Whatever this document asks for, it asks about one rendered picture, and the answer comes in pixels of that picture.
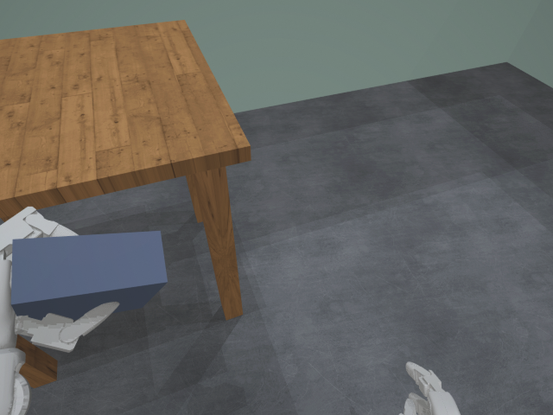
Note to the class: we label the table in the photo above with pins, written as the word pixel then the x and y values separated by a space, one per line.
pixel 92 112

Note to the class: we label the robot left hand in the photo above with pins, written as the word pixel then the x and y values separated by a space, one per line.
pixel 53 331

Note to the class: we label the sponge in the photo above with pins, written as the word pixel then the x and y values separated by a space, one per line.
pixel 71 275

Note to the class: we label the robot right hand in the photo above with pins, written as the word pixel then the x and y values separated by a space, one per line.
pixel 438 401

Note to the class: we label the robot left forearm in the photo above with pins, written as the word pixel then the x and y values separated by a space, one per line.
pixel 15 390

